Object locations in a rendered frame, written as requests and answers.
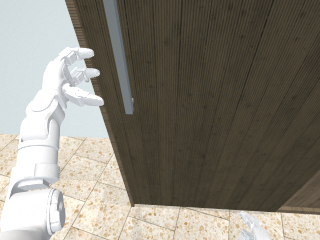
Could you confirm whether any robot left hand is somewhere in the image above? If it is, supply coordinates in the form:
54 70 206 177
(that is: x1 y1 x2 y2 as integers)
42 47 104 107

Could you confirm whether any robot left upper arm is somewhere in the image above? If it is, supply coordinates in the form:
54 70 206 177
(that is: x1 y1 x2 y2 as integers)
0 188 66 240

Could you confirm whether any robot right hand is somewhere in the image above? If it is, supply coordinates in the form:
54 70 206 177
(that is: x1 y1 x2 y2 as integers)
236 211 271 240

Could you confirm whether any wardrobe door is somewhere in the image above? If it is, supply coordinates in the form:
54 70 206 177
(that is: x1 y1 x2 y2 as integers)
282 170 320 208
74 0 320 213

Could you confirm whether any handle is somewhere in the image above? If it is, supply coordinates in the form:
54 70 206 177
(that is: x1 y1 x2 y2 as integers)
103 0 134 115

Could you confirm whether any left robot forearm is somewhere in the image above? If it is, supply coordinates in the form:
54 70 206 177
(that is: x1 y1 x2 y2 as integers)
0 88 67 232

